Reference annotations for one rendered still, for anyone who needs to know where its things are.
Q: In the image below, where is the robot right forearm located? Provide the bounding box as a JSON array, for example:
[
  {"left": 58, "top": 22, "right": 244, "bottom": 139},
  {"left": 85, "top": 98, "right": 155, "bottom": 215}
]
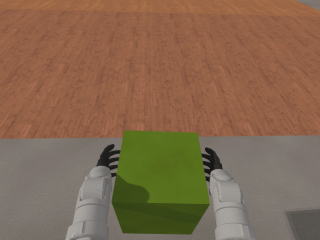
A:
[{"left": 209, "top": 169, "right": 258, "bottom": 240}]

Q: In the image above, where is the right robot hand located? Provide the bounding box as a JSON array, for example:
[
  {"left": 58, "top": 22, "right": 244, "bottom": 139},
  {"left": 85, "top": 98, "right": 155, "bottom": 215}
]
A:
[{"left": 201, "top": 147, "right": 223, "bottom": 182}]

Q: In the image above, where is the left robot hand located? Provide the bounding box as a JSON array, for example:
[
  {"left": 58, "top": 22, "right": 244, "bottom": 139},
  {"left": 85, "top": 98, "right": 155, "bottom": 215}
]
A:
[{"left": 96, "top": 144, "right": 121, "bottom": 177}]

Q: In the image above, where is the robot left forearm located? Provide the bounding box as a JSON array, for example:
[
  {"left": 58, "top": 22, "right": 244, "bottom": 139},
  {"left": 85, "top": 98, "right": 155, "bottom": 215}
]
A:
[{"left": 65, "top": 166, "right": 112, "bottom": 240}]

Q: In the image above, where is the carton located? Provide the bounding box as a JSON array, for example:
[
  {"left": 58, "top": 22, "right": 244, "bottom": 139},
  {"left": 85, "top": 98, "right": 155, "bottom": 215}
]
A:
[{"left": 111, "top": 130, "right": 210, "bottom": 235}]

